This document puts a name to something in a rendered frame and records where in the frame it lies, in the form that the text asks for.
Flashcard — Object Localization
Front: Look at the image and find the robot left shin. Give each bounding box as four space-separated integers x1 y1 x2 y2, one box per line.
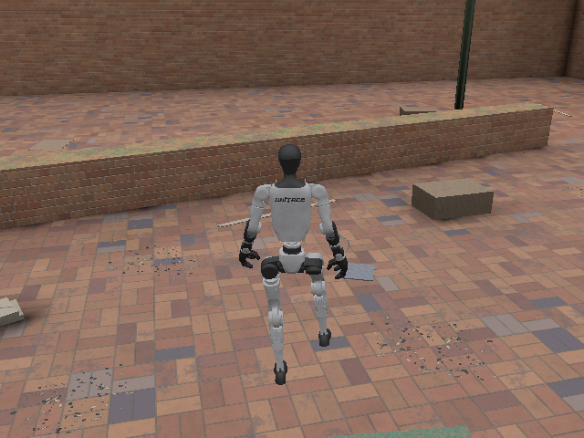
268 311 284 372

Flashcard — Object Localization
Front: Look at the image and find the robot right upper arm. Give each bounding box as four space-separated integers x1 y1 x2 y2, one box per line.
309 183 334 235

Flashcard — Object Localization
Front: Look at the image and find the robot left hand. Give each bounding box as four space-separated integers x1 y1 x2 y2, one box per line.
239 250 260 268

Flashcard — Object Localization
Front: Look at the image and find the robot left foot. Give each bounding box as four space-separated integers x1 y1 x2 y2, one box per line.
274 360 287 385

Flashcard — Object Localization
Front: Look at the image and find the right robot forearm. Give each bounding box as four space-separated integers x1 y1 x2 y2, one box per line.
326 221 346 261

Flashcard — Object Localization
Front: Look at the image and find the robot right hand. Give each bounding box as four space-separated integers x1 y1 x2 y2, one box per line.
327 257 348 279

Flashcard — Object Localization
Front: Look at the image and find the robot left upper arm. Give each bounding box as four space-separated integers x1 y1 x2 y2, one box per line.
247 184 272 234

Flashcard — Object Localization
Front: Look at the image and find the left robot forearm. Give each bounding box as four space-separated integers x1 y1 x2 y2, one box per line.
240 219 257 254

